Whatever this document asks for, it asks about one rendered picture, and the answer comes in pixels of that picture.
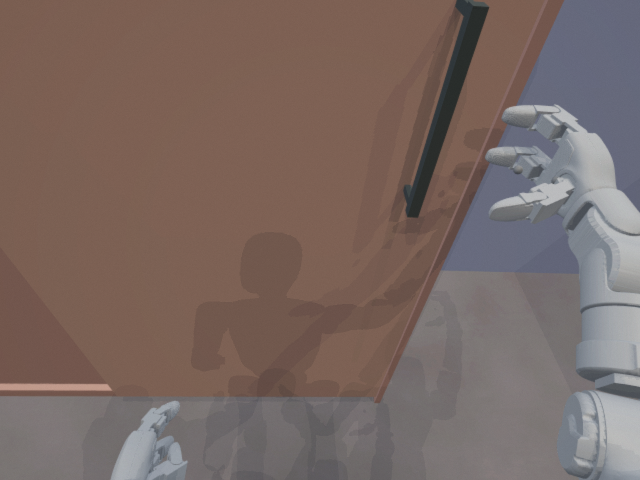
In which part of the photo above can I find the right robot forearm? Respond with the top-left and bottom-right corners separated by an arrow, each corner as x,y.
562,188 -> 640,401

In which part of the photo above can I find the handle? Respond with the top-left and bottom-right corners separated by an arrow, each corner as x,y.
403,0 -> 489,218

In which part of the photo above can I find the right robot upper arm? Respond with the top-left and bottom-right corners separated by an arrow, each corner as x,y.
557,390 -> 640,480

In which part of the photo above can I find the robot left hand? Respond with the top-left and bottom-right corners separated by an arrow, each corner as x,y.
110,401 -> 188,480

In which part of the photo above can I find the robot right hand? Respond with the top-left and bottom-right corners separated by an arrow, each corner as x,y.
485,105 -> 617,224

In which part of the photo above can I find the wardrobe door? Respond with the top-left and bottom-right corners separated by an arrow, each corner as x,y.
0,0 -> 544,397
0,247 -> 107,384

